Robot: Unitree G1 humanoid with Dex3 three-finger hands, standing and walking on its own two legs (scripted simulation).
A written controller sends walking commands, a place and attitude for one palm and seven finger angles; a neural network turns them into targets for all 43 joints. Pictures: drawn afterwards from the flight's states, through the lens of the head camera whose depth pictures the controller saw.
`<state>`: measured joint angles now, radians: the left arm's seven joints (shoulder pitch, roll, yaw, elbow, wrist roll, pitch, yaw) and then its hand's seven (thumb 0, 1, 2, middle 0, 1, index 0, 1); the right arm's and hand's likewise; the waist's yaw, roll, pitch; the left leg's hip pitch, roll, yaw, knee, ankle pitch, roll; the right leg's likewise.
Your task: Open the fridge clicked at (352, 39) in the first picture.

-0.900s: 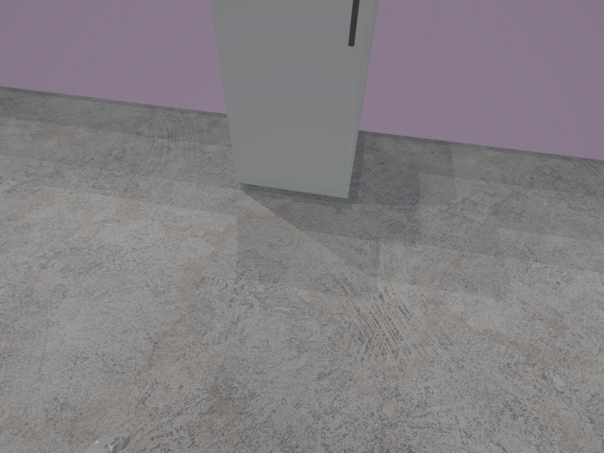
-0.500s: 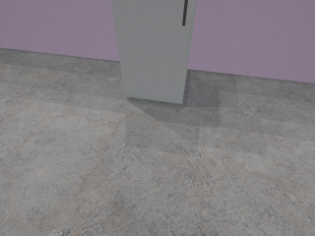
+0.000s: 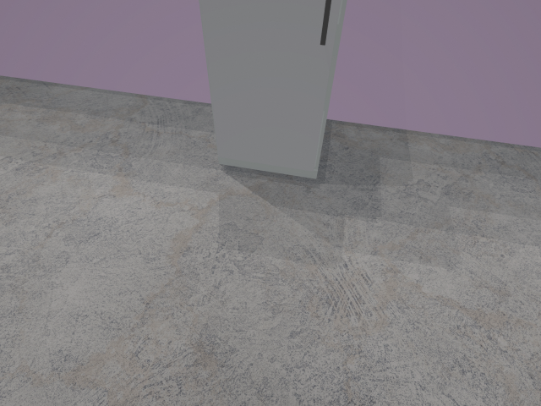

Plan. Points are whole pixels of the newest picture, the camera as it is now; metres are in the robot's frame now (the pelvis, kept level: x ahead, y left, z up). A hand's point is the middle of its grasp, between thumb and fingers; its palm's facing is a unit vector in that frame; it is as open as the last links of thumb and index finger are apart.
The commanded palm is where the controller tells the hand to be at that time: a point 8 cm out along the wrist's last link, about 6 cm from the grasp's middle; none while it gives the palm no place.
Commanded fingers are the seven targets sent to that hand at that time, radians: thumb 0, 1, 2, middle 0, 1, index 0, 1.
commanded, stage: look at it before walking up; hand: right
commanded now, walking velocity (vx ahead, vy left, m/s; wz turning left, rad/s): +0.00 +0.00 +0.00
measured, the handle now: out of the picture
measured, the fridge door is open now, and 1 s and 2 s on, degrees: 0 0 0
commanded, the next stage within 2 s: walk to a spot facing it in 0.54 s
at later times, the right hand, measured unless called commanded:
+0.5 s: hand out of the picture +0.07 -0.25 -0.16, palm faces -0.02 +0.95 -0.32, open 7.4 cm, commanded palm none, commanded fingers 0.00 -0.90 -0.90 0.20 0.30 0.20 0.30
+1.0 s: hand out of the picture +0.06 -0.19 -0.18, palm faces -0.11 +0.98 -0.19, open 7.4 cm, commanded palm none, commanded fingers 0.00 -0.90 -0.90 0.20 0.30 0.20 0.30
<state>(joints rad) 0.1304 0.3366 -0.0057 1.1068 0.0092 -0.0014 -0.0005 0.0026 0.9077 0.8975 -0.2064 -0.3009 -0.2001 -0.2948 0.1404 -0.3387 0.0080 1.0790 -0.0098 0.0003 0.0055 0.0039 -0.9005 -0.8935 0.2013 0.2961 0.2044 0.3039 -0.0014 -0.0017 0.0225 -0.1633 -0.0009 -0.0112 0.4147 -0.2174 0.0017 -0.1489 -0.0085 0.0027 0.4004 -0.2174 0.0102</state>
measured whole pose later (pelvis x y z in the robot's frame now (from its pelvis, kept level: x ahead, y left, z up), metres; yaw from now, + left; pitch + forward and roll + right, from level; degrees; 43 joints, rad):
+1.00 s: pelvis +0.06 +0.01 -0.01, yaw +8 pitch -1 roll -1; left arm 0.32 0.21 0.02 1.10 0.02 -0.03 0.00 0.00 0.91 0.90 -0.21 -0.30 -0.20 -0.29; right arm 0.36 -0.20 -0.02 1.09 -0.02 0.02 0.04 0.01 -0.90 -0.89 0.20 0.30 0.20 0.30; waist -0.01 0.00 0.01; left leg -0.30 0.01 0.04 0.70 -0.45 0.03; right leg -0.09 -0.05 -0.12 0.51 -0.40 0.02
